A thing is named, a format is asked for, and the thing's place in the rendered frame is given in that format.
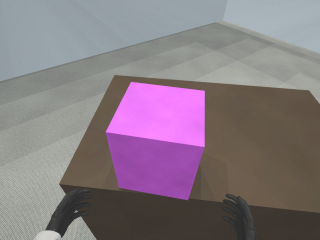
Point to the robot right hand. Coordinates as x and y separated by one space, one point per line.
244 224

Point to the pedestal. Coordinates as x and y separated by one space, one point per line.
260 143

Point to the left robot forearm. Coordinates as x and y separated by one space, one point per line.
48 235

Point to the carton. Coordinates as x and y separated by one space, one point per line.
156 139

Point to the robot left hand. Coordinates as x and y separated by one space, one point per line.
64 214

